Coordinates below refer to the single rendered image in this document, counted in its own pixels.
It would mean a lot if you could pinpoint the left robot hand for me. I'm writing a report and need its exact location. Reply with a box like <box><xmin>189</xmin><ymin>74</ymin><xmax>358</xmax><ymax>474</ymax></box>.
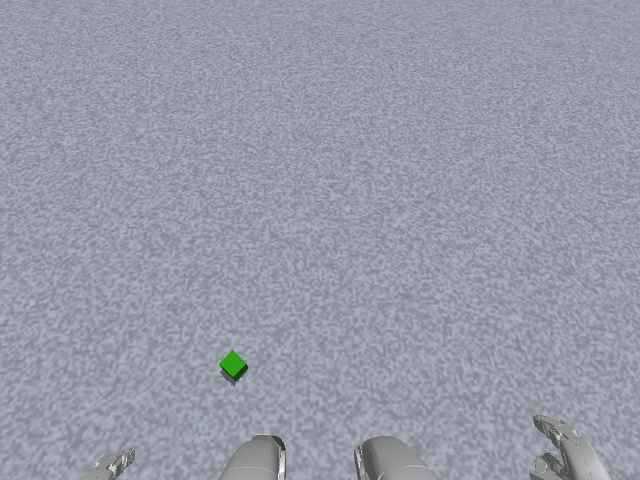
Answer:
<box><xmin>81</xmin><ymin>449</ymin><xmax>135</xmax><ymax>480</ymax></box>

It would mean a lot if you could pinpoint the small box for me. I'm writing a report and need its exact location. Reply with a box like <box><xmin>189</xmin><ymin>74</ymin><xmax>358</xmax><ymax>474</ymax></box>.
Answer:
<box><xmin>219</xmin><ymin>350</ymin><xmax>248</xmax><ymax>382</ymax></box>

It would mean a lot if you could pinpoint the right robot hand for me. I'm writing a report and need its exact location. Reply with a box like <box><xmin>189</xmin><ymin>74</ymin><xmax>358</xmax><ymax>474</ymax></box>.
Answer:
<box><xmin>529</xmin><ymin>415</ymin><xmax>611</xmax><ymax>480</ymax></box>

